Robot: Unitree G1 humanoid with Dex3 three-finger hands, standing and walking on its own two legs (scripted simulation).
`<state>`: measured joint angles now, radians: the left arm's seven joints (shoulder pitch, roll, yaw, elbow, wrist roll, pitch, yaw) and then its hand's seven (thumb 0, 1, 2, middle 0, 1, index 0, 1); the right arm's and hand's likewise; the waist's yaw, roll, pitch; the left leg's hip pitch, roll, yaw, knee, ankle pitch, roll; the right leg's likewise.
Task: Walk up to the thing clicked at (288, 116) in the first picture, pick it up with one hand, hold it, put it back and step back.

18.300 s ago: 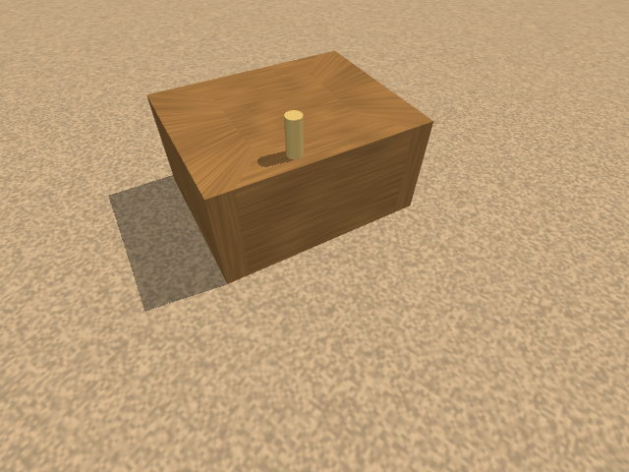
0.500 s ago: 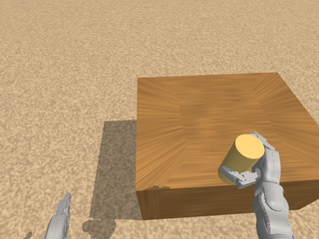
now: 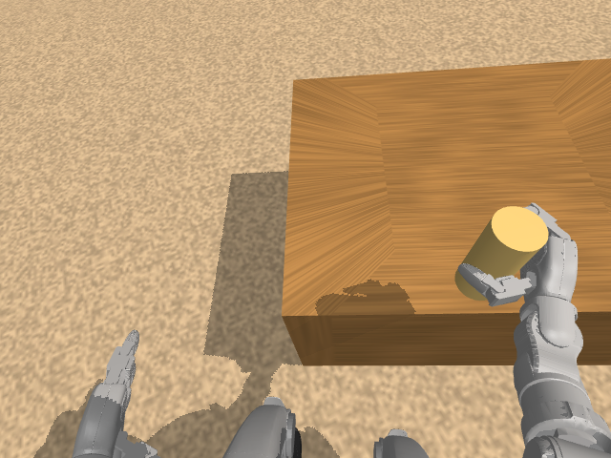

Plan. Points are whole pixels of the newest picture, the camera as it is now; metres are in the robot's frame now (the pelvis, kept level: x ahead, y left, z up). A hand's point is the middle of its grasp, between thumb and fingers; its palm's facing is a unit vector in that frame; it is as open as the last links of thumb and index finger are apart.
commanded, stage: crouch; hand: right
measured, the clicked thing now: (494, 258) +0.39 -0.20 +0.00
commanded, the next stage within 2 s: lower in 0.46 s
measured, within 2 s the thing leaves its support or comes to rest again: rests again in 1.62 s
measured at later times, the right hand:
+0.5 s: hand (490, 256) +0.42 -0.21 -0.06, palm faces +0.21 +0.98 +0.02, open 9.6 cm
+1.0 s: hand (476, 269) +0.43 -0.21 -0.12, palm faces +0.21 +0.98 +0.01, open 9.6 cm
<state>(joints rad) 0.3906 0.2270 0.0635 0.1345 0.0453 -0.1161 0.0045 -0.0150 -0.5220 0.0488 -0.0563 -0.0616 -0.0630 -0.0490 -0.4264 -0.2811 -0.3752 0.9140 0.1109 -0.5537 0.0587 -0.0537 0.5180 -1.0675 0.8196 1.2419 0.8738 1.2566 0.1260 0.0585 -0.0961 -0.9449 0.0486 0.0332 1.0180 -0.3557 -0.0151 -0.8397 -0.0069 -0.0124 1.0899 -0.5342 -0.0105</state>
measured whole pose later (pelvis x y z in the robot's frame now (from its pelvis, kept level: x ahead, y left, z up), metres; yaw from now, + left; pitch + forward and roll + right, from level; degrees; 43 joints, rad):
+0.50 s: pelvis -0.01 -0.01 -0.04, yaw +0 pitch +22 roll +2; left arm 0.45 0.27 0.09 -0.09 0.07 -0.10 -0.02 -0.02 -0.51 0.04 -0.06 -0.06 -0.07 -0.05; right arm -0.52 -0.35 -0.46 1.01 0.06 -0.59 0.08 -0.05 0.52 -1.07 0.82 1.24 0.87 1.26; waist 0.19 0.05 -0.14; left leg -1.17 0.05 0.05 1.19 -0.41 -0.02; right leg -1.08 -0.02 0.01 1.30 -0.61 -0.02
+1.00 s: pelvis -0.02 +0.00 -0.08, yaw +0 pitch +27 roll +3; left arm 0.48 0.29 0.10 -0.25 0.08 -0.13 -0.04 -0.02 -0.52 0.05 -0.06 -0.06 -0.07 -0.05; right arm -0.57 -0.43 -0.56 1.07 0.03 -0.64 0.11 -0.05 0.51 -1.07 0.81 1.25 0.87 1.26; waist 0.26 0.05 -0.14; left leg -1.38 0.04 0.07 1.35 -0.44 0.00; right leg -1.29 -0.02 0.04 1.48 -0.66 0.00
